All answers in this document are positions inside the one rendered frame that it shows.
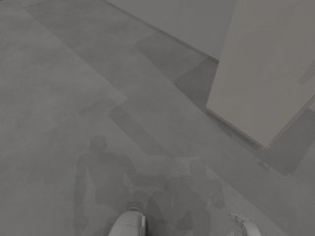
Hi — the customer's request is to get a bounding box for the robot right hand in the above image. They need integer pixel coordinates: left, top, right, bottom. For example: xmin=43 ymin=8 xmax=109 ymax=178
xmin=226 ymin=212 xmax=262 ymax=236

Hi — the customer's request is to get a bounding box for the robot left thigh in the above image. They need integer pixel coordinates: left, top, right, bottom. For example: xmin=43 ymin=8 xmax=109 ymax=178
xmin=108 ymin=210 xmax=146 ymax=236

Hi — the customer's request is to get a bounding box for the fridge door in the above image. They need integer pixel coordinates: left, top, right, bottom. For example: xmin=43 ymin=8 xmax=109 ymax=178
xmin=206 ymin=0 xmax=315 ymax=147

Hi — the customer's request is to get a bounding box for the left robot shin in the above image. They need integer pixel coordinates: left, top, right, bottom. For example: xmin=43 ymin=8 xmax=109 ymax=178
xmin=130 ymin=207 xmax=140 ymax=212

